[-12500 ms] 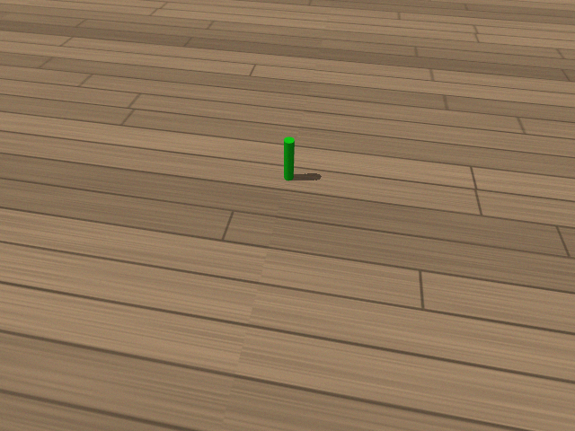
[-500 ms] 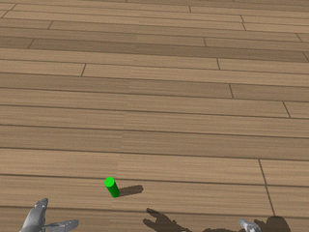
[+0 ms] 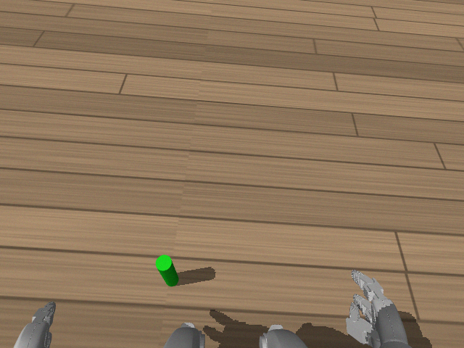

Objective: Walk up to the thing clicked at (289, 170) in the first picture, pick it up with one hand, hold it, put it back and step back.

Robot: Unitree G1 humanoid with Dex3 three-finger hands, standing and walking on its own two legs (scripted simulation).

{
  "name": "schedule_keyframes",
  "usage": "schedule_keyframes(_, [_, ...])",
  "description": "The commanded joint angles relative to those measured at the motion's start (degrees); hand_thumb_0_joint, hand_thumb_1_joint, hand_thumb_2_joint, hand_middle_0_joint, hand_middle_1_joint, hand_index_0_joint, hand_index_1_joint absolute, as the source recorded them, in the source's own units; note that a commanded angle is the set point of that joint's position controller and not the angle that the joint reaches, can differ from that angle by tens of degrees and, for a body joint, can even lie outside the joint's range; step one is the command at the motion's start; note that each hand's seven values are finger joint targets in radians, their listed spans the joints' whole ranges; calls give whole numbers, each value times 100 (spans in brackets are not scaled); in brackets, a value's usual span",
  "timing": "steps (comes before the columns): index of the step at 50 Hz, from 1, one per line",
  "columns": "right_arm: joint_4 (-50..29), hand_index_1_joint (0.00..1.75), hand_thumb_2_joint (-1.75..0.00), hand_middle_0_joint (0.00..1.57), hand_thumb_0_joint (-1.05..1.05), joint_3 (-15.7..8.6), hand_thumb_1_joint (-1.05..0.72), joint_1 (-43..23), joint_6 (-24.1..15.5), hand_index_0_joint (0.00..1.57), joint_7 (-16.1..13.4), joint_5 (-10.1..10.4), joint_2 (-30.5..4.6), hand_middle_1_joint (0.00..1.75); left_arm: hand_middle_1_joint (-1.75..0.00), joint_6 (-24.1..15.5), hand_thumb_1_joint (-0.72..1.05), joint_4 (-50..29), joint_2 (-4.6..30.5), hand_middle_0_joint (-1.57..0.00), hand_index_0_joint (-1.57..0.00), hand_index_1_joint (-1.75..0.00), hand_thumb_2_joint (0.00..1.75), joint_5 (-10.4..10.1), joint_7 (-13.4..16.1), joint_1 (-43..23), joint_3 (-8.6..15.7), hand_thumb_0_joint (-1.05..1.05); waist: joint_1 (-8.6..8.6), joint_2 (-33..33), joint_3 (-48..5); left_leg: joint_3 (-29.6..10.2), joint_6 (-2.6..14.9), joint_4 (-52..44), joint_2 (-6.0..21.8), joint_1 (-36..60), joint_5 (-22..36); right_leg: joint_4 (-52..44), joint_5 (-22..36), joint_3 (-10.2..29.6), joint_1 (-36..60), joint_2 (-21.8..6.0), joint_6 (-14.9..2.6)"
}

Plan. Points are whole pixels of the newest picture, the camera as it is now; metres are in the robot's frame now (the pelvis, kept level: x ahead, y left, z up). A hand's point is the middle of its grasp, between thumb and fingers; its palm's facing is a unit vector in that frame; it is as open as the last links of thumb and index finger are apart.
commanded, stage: go down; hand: left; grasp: from the side
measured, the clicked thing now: (168, 272) +0.39 +0.20 -0.58
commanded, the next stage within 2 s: none
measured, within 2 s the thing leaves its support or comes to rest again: neither
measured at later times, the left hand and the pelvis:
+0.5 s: hand (62, 338) +0.17 +0.31 -0.17, palm faces +0.19 -0.94 -0.28, open 17.2 cm; pelvis -0.04 -0.01 -0.08, yaw +0 degrees
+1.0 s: hand (65, 294) +0.25 +0.36 -0.24, palm faces +0.18 -0.97 -0.16, open 17.7 cm; pelvis -0.08 -0.01 -0.20, yaw -2 degrees
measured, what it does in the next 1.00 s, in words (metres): lowers itself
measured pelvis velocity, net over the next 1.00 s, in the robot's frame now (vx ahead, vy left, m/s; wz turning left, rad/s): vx -0.08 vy -0.01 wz -0.04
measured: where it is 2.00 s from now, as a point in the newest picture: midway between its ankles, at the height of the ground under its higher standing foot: outside the picture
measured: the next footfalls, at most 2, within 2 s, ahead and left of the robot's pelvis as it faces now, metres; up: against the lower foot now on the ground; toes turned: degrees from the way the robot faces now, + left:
none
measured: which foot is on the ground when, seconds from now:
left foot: down 0.00-1.00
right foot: down 0.00-1.00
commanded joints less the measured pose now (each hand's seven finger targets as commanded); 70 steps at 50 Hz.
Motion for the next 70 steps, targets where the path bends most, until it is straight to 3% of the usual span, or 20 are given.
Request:
schedule_keyframes(1, [-718,30,-89,20,0,-386,-87,174,-278,20,-89,4,-969,30,0,-58,-51,-965,1058,-8,-7,-1,0,-61,24,352,568,0,4,717,-1281,-158,-81,-876,122,961,2543,-354,1654,-138,476,87,-256])
schedule_keyframes(5, [-805,30,-90,20,0,-390,-89,212,-300,20,-64,-4,-949,30,0,-94,-48,-949,1044,-7,-6,-1,2,-134,-72,589,623,0,1,659,-1427,-151,-58,-618,102,783,2776,-147,1817,-146,337,84,-258])
schedule_keyframes(11, [-922,30,-90,20,0,-402,-92,142,-395,20,-14,-2,-956,30,0,-406,-44,-1065,1161,-7,-6,-1,2,-258,-218,414,870,0,27,638,-1280,-120,-48,-384,51,217,1901,133,1293,-119,-169,72,-267])
schedule_keyframes(15, [-934,30,-91,20,0,-422,-94,154,-442,20,17,6,-1007,30,0,-688,-41,-1025,1354,-6,-5,0,2,-391,-413,616,1144,0,104,593,-1576,-80,-27,-121,15,33,1875,345,1328,-83,-259,58,-266])
schedule_keyframes(20, [-705,30,-91,20,0,-385,-95,-58,-625,20,29,-21,-1074,30,0,-1488,-50,-343,1778,-7,-7,0,1,-533,-674,-1111,1503,0,-99,435,-1361,-28,62,705,-27,-1202,693,971,485,30,-1415,16,-221])
schedule_keyframes(23, [-592,30,-91,20,0,-410,-94,-15,-721,20,11,-8,-1222,30,-2,-2102,-56,125,2102,-7,-7,-3,1,-717,-1025,-1645,1734,0,-86,482,-1747,-32,78,1079,-52,-1624,298,1376,116,119,-1844,-10,-234])
schedule_keyframes(27, [-427,30,-90,20,0,-421,-90,85,-734,20,-6,-15,-1422,30,-3,-2540,-60,435,2523,-7,-7,-3,0,-856,-1598,-2012,1952,0,101,918,-2474,-199,-15,1289,-1,-1583,395,1905,106,139,-2315,-6,-284])
schedule_keyframes(33, [-279,30,-90,20,0,-363,-88,-11,-635,20,4,-14,-1592,30,-2,-2787,-61,1143,3406,-7,-6,-3,0,-1002,-2020,-2305,2784,0,463,881,-3228,-143,32,1861,-25,-1760,1066,2380,493,55,-2587,64,-339])
schedule_keyframes(34, [-97,30,-90,20,0,-323,-88,61,-596,20,10,-32,-1525,30,-2,-2793,-61,1490,3155,-7,-6,-3,0,-1014,-2116,-2309,2599,0,376,808,-3100,-129,33,1964,-46,-2018,1053,2446,469,46,-2601,55,-334])
schedule_keyframes(35, [-247,30,-90,20,0,-348,-88,-36,-581,20,13,-29,-1603,30,-4,-2859,-61,1308,3493,-7,-6,-5,1,-1043,-2128,-2424,2924,0,450,764,-3255,-109,56,2070,-50,-2067,1153,2537,558,36,-2583,69,-342])
schedule_keyframes(36, [-135,30,-90,20,0,-307,-88,-4,-574,20,22,-40,-1572,30,-3,-2877,-61,1632,3395,-7,-6,-4,1,-1044,-2194,-2464,2845,0,372,661,-3239,-93,69,2242,-62,-2257,1405,2654,778,16,-2567,65,-335])
schedule_keyframes(37, [-108,30,-90,20,0,-303,-89,-23,-561,20,27,-48,-1583,30,-3,-2952,-61,1533,3554,-7,-6,-4,2,-1097,-2254,-2654,3000,0,417,627,-3263,-64,93,2363,-59,-2370,1430,2689,812,59,-2570,68,-324])
schedule_keyframes(40, [-3,30,-90,20,0,-290,-89,-28,-546,20,40,-66,-1581,30,-3,-3129,-61,2067,3285,-7,-6,-4,1,-1151,-2497,-3065,2860,0,157,487,-3188,-80,131,2642,-36,-2671,1301,2899,747,17,-2943,91,-316])
schedule_keyframes(45, [210,30,-90,20,0,-261,-88,67,-568,20,14,-101,-1691,30,-2,-3560,-61,2252,3893,-7,-7,-2,0,-1124,-2833,-4222,2937,0,12,845,-2936,-217,67,2749,24,-3100,13,3233,-284,-59,-3882,105,-344])
schedule_keyframes(50, [360,30,-90,20,0,-176,-90,233,-555,20,-16,-140,-1751,30,-2,-3669,-60,2296,4314,-7,-6,-3,0,-1179,-3035,-4468,3157,0,147,926,-3511,-98,65,3041,-2,-3193,93,3365,-302,10,-3761,92,-332])
schedule_keyframes(51, [236,30,-90,20,0,-170,-90,119,-556,20,-28,-146,-1803,30,-1,-3671,-59,2135,4668,-8,-7,-2,0,-1154,-3023,-4561,3374,0,245,1020,-3582,-97,58,3028,-6,-3241,20,3420,-365,0,-3771,94,-341])
schedule_keyframes(54, [223,30,-90,20,0,-130,-90,35,-507,20,-46,-128,-1856,30,-2,-3569,-59,2318,4727,-8,-7,-2,0,-1154,-3071,-4428,3448,0,344,1210,-3582,-163,36,3018,8,-3176,113,3663,-244,-137,-3999,106,-373])
schedule_keyframes(59, [243,30,-90,20,0,-68,-90,80,-468,20,-25,-108,-1838,30,-1,-3475,-59,2432,4807,-7,-6,-2,0,-1234,-3135,-4431,3550,0,319,1026,-3525,-114,74,3351,-3,-3579,403,3865,-49,-181,-4045,116,-364])
schedule_keyframes(63, [325,30,-91,20,0,-71,-91,165,-476,20,-2,-129,-1847,30,0,-3517,-61,2633,4646,-7,-6,-2,0,-1267,-3255,-4580,3499,0,158,1027,-3442,-167,69,3565,22,-3611,640,4087,113,-255,-4318,121,-375])
schedule_keyframes(70, [356,30,-90,20,0,-59,-91,180,-507,20,24,-173,-1937,30,-1,-3704,-60,2473,4869,-6,-5,-2,1,-1275,-3405,-5261,3525,0,61,1173,-3410,-220,53,3737,57,-3840,221,4383,-95,-302,-4664,103,-373])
